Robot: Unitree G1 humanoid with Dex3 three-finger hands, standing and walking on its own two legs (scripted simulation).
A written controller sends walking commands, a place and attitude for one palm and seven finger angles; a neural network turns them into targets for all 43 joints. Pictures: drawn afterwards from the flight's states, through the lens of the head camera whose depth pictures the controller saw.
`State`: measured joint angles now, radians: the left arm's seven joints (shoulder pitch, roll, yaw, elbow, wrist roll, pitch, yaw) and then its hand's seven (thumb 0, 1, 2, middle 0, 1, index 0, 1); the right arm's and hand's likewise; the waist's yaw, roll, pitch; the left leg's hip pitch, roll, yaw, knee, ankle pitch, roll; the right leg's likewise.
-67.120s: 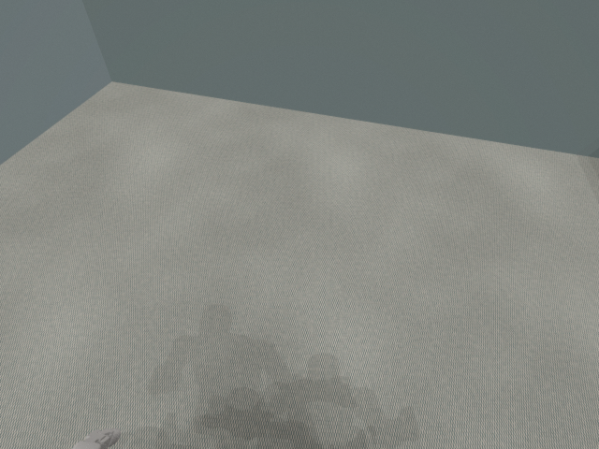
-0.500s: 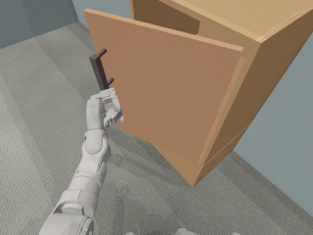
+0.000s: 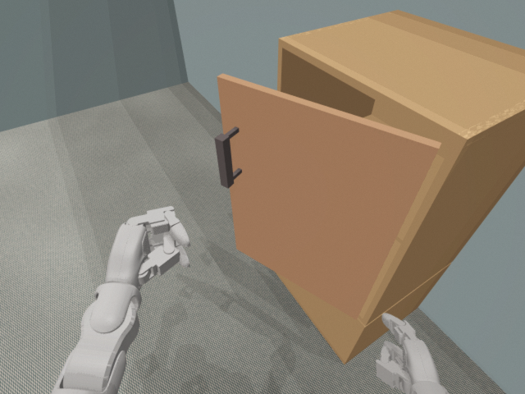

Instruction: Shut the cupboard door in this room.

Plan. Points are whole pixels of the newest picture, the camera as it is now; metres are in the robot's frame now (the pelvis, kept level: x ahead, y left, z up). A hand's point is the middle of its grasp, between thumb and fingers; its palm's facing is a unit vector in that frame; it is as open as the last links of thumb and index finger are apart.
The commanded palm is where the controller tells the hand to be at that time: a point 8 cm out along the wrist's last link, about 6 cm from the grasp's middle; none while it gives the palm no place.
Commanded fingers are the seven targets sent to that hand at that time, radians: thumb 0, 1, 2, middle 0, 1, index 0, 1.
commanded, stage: draw the hand back to the body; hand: left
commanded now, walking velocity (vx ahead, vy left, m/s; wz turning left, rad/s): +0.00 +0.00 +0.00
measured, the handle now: (230, 157) +0.60 +0.12 +0.03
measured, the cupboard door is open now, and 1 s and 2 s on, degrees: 23 23 23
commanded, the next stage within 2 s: step back with the hand held close in 0.90 s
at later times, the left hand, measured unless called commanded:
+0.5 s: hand (41, 277) +0.20 +0.27 +0.16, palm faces +0.40 -0.82 -0.40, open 5.9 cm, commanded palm +0.15 +0.32 +0.18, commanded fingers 0.00 0.90 0.90 -0.20 -0.30 -0.20 -0.30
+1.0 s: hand (40, 275) +0.20 +0.26 +0.17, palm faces +0.44 -0.80 -0.41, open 7.4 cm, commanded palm +0.15 +0.30 +0.18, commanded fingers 0.00 0.90 0.90 -0.20 -0.30 -0.20 -0.30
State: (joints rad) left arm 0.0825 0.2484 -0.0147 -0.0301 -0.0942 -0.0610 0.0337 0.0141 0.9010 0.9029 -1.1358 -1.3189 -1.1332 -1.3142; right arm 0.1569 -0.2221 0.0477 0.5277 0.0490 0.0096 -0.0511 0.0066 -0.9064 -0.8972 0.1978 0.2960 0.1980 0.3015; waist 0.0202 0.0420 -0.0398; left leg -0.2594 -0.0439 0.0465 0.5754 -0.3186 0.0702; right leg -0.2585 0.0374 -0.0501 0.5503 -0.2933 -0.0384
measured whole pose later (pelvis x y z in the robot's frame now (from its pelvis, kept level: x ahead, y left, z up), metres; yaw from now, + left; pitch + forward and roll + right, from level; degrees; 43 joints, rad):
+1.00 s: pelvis +0.01 +0.00 +0.01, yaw +0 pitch -4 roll -1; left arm 0.47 0.37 0.34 -0.40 -0.08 -0.05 0.11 0.01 0.89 0.90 -0.22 -0.31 -0.21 -0.30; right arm 0.21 -0.23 0.03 0.62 0.03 -0.08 -0.05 0.01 -0.90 -0.90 0.20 0.30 0.20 0.30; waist 0.05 0.08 0.00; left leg -0.10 -0.05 0.04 0.43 -0.26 0.07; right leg -0.10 0.04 -0.05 0.40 -0.23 -0.04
